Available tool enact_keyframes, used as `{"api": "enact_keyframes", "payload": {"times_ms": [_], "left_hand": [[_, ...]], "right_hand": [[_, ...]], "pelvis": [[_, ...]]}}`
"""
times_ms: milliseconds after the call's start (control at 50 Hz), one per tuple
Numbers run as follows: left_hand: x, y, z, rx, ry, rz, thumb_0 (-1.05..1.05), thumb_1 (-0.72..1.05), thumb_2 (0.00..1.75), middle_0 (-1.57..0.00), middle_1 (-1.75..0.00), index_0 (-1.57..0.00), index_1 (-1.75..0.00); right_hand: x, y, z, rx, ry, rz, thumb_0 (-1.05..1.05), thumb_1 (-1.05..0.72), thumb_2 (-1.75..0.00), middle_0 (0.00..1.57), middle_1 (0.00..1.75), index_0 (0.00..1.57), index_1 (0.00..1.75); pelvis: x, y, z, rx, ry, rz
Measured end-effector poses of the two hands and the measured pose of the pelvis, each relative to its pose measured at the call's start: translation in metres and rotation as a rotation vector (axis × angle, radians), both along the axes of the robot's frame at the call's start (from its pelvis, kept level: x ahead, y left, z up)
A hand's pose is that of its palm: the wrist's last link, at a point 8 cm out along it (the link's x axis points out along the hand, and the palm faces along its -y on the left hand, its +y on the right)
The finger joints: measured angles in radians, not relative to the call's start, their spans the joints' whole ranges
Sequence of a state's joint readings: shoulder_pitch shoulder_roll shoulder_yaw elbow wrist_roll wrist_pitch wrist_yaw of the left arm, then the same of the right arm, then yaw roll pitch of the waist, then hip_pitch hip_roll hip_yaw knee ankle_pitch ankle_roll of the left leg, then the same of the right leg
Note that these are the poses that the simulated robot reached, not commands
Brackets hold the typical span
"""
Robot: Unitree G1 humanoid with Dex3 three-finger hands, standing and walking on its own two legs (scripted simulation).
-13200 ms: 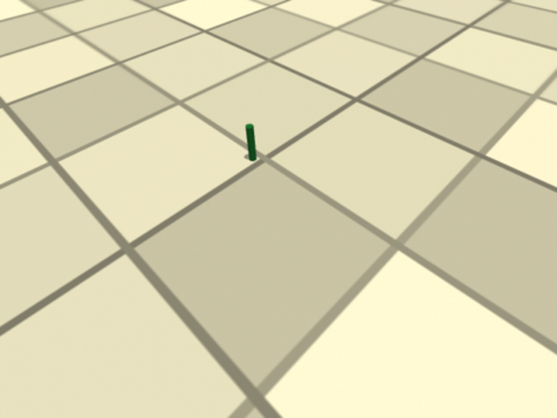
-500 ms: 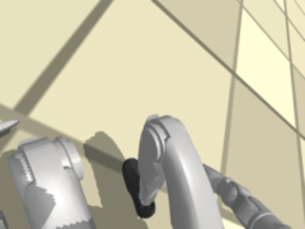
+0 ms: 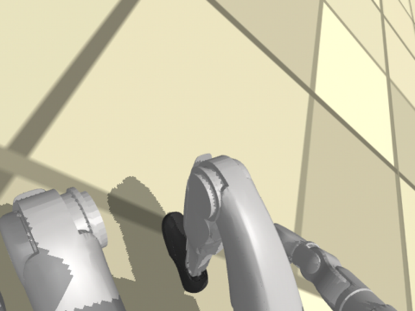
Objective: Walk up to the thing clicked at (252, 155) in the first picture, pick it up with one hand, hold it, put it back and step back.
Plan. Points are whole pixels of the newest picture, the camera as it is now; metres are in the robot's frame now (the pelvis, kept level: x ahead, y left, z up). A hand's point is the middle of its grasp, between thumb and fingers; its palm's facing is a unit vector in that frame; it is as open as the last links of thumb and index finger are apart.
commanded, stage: settle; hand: left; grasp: from the side
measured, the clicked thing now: out of the picture +0.42 +0.30 -0.17
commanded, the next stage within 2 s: lift in 1.98 s
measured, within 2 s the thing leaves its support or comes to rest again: leaves its support in 0.30 s
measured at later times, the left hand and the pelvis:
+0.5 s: hand out of the picture +0.42 +0.30 -0.13, palm faces +0.30 -0.95 -0.01, open 5.3 cm; pelvis +0.00 +0.00 +0.01, yaw +1 degrees
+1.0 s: hand out of the picture +0.40 +0.31 -0.01, palm faces +0.29 -0.95 -0.05, open 5.3 cm; pelvis +0.01 -0.01 +0.04, yaw +6 degrees
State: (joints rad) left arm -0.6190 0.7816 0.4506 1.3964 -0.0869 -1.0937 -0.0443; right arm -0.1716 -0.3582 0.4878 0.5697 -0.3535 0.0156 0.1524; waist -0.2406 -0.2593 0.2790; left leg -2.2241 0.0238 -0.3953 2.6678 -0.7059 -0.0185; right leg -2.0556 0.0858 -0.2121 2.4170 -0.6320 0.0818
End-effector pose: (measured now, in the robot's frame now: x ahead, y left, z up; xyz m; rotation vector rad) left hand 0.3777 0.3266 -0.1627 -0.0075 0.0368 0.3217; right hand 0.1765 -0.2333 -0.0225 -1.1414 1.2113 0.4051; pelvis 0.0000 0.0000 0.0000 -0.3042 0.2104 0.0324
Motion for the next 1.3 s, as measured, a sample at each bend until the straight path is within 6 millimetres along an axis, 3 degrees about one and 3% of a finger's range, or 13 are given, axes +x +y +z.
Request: {"api": "enact_keyframes", "payload": {"times_ms": [140, 380, 620, 920, 1300], "left_hand": [[0.004, 0.0, 0.0, -0.004, -0.004, 0.001, 0.0, 0.25, 1.02, -1.02, -1.13, -0.94, -1.14], [0.005, 0.008, 0.013, 0.004, -0.039, 0.004, -0.01, 0.22, 1.08, -1.04, -1.13, -0.96, -1.16], [-0.003, 0.023, 0.068, 0.038, -0.057, -0.013, -0.01, 0.21, 1.09, -1.05, -1.11, -0.97, -1.16], [-0.014, 0.028, 0.142, 0.058, -0.045, -0.022, -0.01, 0.21, 1.1, -1.06, -1.1, -0.98, -1.15], [-0.008, 0.019, 0.196, 0.057, -0.004, -0.03, -0.01, 0.2, 1.1, -1.06, -1.1, -0.98, -1.15]], "right_hand": [[-0.005, 0.0, 0.0, -0.005, 0.012, -0.01, 0.0, -0.87, -0.89, 0.21, 0.29, 0.21, 0.3], [-0.006, -0.003, 0.003, -0.008, 0.016, -0.056, 0.0, -0.89, -0.89, 0.21, 0.29, 0.21, 0.3], [0.012, -0.005, 0.0, 0.085, -0.064, -0.145, 0.0, -0.88, -0.89, 0.21, 0.29, 0.21, 0.3], [0.024, -0.004, -0.014, 0.241, -0.129, -0.319, 0.01, -0.87, -0.88, 0.21, 0.29, 0.21, 0.3], [0.029, -0.02, -0.016, 0.311, -0.137, -0.458, 0.01, -0.88, -0.89, 0.21, 0.29, 0.2, 0.3]], "pelvis": [[0.0, 0.0, 0.001, -0.003, 0.002, -0.002], [0.002, 0.0, 0.005, -0.002, 0.026, 0.004], [0.005, -0.003, 0.016, 0.026, 0.098, 0.027], [0.011, -0.01, 0.034, 0.079, 0.218, 0.064], [0.021, -0.021, 0.062, 0.139, 0.323, 0.093]]}}
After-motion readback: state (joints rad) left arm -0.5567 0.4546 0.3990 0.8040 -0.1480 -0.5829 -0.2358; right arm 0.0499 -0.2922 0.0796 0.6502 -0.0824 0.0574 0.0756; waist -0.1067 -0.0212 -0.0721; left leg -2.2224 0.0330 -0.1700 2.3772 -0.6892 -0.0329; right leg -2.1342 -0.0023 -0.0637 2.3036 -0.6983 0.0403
